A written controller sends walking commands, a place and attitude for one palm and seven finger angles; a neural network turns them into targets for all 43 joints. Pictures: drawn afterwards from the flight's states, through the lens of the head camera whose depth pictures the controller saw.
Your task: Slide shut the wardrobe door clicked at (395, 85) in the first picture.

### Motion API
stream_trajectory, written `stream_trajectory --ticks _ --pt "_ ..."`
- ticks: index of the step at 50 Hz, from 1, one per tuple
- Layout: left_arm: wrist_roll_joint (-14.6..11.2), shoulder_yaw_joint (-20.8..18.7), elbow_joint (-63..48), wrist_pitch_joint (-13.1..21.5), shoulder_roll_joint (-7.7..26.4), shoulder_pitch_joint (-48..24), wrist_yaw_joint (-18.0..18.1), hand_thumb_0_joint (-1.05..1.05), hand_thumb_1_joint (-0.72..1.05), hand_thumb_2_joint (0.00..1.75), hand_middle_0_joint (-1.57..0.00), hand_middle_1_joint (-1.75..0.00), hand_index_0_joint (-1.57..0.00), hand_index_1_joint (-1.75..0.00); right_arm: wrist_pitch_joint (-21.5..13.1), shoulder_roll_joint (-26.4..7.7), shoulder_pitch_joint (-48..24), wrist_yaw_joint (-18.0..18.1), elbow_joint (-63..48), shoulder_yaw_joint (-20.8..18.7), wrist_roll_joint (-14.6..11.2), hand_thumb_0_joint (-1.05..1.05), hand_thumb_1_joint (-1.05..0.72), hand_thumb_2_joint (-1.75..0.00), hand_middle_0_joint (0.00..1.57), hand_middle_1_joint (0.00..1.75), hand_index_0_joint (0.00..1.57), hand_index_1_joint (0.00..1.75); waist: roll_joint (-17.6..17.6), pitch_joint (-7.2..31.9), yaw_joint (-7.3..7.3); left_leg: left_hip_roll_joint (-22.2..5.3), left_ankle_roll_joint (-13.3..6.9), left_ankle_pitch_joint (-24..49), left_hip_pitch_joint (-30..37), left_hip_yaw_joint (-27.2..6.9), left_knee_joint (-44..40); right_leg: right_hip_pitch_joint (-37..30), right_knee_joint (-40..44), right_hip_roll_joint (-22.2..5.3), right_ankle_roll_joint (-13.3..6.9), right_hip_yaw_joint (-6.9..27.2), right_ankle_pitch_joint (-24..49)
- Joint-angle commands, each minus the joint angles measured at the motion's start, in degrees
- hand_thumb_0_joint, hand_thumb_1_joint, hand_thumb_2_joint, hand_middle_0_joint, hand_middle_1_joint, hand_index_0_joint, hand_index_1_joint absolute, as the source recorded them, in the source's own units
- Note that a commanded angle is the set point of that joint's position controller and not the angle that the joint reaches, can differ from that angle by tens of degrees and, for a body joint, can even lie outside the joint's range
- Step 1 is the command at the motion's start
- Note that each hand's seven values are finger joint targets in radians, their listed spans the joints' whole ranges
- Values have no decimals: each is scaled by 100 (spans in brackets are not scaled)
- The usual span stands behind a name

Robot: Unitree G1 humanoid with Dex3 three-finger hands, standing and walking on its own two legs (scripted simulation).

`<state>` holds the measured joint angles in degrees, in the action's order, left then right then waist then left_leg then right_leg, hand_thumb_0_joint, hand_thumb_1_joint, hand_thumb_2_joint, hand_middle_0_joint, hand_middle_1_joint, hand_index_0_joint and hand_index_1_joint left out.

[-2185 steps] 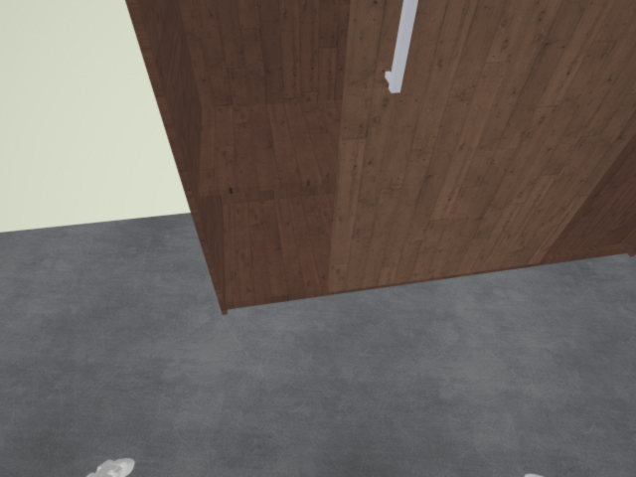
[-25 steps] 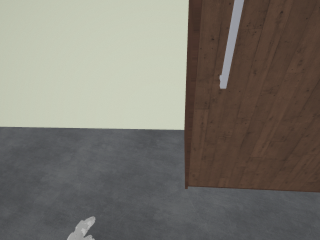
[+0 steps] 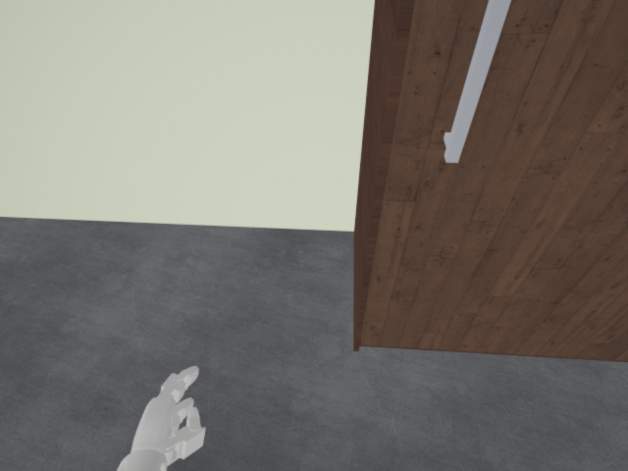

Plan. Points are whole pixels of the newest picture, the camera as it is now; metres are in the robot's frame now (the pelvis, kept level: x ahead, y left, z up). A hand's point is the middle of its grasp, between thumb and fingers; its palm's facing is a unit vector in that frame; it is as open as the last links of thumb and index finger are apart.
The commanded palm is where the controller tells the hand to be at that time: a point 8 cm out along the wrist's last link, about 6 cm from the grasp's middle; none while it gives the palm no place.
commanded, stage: stop stepping back and stand still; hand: right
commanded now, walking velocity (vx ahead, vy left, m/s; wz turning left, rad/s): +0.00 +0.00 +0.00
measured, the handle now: (474, 65) +0.60 -0.19 +0.24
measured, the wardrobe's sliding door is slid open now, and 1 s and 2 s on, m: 0.00 0.00 0.00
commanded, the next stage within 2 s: let the arm hang, fingers relaxed in 0.10 s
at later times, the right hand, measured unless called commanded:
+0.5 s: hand out of the picture +0.04 -0.17 -0.17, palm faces +0.03 +0.98 -0.17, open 7.2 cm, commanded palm none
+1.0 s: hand out of the picture -0.04 -0.19 -0.17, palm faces +0.05 +0.98 -0.22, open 7.4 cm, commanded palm none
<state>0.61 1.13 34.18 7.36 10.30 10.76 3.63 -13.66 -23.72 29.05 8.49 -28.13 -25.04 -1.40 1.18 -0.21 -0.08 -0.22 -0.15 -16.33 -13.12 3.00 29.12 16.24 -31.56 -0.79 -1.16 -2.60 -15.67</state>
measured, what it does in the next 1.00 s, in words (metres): stands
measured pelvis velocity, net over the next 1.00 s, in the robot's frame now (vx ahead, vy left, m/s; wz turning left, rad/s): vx -0.02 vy -0.01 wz -0.02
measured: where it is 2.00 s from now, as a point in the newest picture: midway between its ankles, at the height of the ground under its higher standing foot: outside the picture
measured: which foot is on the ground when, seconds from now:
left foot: down 0.00-1.00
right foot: down 0.00-1.00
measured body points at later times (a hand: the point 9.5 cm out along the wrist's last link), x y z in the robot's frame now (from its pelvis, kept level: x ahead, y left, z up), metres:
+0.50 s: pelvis -0.02 +0.00 -0.01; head -0.02 -0.01 +0.44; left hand +0.05 +0.25 -0.14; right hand +0.04 -0.23 -0.15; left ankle -0.01 +0.12 -0.73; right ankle +0.01 -0.10 -0.73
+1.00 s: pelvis -0.02 -0.01 +0.01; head -0.02 +0.00 +0.46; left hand -0.03 +0.20 -0.16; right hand -0.04 -0.24 -0.15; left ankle -0.01 +0.12 -0.73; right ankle +0.01 -0.10 -0.73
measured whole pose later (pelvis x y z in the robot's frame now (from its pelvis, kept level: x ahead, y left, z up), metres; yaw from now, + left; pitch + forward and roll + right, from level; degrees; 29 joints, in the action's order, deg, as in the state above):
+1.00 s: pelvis -0.02 -0.01 +0.01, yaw -1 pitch -1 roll +0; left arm 1.8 0.2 63.1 -1.4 7.6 17.7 1.6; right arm 0.6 -8.9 16.9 1.7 65.3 -0.6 0.9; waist -1.5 -0.6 0.1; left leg -2.1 0.6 -12.5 -11.4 3.2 25.0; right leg 13.5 -24.6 1.3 -2.4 -2.5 -10.2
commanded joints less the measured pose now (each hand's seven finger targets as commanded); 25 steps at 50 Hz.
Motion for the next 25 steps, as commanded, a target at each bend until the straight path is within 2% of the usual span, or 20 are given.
stream_trajectory --ticks 1,5,9,10,11,12,13,14,15,16,17,18,19,20,21,23,24,25 --pt "-82 -387 -830 111 809 -269 40 0 90 90 -20 -30 -20 -30 -236 -831 106 60 -703 -640 -133 0 -90 -90 20 30 20 30 -76 961 88 -702 -241 2597 456 -837 -371 -341 164 -292 112 286 1758" --pt "-86 -376 -926 30 830 -441 105 0 90 90 -20 -30 -20 -30 -164 -917 70 39 -718 -669 -165 0 -90 -90 20 30 20 30 -178 820 23 -502 -115 1900 270 -627 -423 -412 496 -393 31 406 1701" --pt "-67 -357 -973 29 855 -476 131 0 90 90 -20 -30 -20 -30 -156 -857 -142 31 -944 -513 -129 0 -90 -90 20 30 20 30 -370 667 -6 -423 -84 1465 194 -607 -479 -360 688 -411 -5 463 1423" --pt "-135 -635 400 348 1551 -605 -394 0 90 90 -20 -30 -20 -30 583 142 -318 -685 3463 2067 278 0 -90 -90 20 30 20 30 -421 431 356 -603 -103 1809 -654 -211 353 -491 -123 -606 -61 608 2280" --pt "-68 -687 446 -97 1734 -309 -451 0 90 90 -20 -30 -20 -30 1140 133 -455 -821 3607 1731 379 0 -90 -90 20 30 20 30 -672 612 175 -623 -76 1165 -496 -397 333 -80 213 -733 -125 709 2049" --pt "-56 -620 362 -270 1561 -284 -439 0 90 90 -20 -30 -20 -30 1307 228 -413 -831 3635 1729 376 0 -90 -90 20 30 20 30 -720 476 131 -469 -33 514 -524 -278 458 197 325 -784 -186 782 1559" --pt "-12 -537 388 -349 1403 -297 -434 0 90 90 -20 -30 -20 -30 1318 327 -506 -829 3882 1761 367 0 -90 -90 20 30 20 30 -621 520 45 -405 -36 196 -378 -231 595 574 410 -834 -298 945 1182" --pt "26 -461 380 -396 1364 -328 -432 0 90 90 -20 -30 -20 -30 1332 274 -645 -838 4143 1818 366 0 -90 -90 20 30 20 30 -346 423 6 -387 -72 52 -281 -268 550 793 502 -803 -334 1078 899" --pt "61 -405 423 -435 1259 -298 -421 0 90 90 -20 -30 -20 -30 1317 226 -734 -830 4450 1888 378 0 -90 -90 20 30 20 30 234 527 -28 -434 -130 280 -134 -398 278 690 421 -689 -280 1044 912" --pt "76 -363 491 -476 1213 -231 -408 0 90 90 -20 -30 -20 -30 1309 170 -815 -835 4757 1950 391 0 -90 -90 20 30 20 30 785 573 -14 -650 -194 466 -117 -594 -76 537 169 -484 -188 864 749" --pt "88 -347 560 -537 1154 -96 -395 0 90 90 -20 -30 -20 -30 1305 68 -985 -835 5085 1979 401 0 -90 -90 20 30 20 30 1326 586 59 -929 -331 634 -236 -872 -358 320 -96 -243 -108 660 580" --pt "104 -340 660 -613 1079 15 -391 0 90 90 -20 -30 -20 -30 1331 47 -1168 -829 5427 2023 386 0 -90 -90 20 30 20 30 1518 452 122 -1123 -468 724 -452 -970 -518 144 -258 -58 -50 491 448" --pt "129 -320 789 -689 1014 83 -384 0 90 90 -20 -30 -20 -30 1370 96 -1359 -815 5738 2094 360 0 -90 -90 20 30 20 30 1372 266 174 -1177 -538 540 -703 -979 -619 -24 -284 -23 -20 404 359" --pt "145 -292 905 -747 966 158 -394 0 90 90 -20 -30 -20 -30 1409 129 -1500 -795 6032 2154 338 0 -90 -90 20 30 20 30 979 124 218 -1089 -520 226 -876 -854 -611 -176 -177 -57 -13 407 467" --pt "153 -261 1023 -767 910 179 -394 0 90 90 -20 -30 -20 -30 1427 213 -1546 -790 6289 2206 316 0 -90 -90 20 30 20 30 405 9 215 -955 -441 -52 -978 -791 -560 -263 41 -146 -36 507 624" --pt "156 -208 1226 -755 907 146 -375 0 90 90 -20 -30 -20 -30 1439 313 -1436 -773 6815 2267 277 0 -90 -90 20 30 20 30 -707 -157 95 -599 -237 -377 -622 -591 -438 113 718 -363 -119 865 391" --pt "149 -193 1335 -752 906 106 -356 0 90 90 -20 -30 -20 -30 1436 340 -1311 -762 7094 2279 260 0 -90 -90 20 30 20 30 -1082 -232 19 -522 -220 -311 -343 -586 -454 359 933 -374 -131 939 89" --pt "122 -179 1406 -759 899 140 -341 0 90 90 -20 -30 -20 -30 1417 297 -1183 -757 7333 2278 260 0 -90 -90 20 30 20 30 -1099 -152 -30 -498 -225 -199 -64 -565 -507 468 993 -363 -122 961 -19"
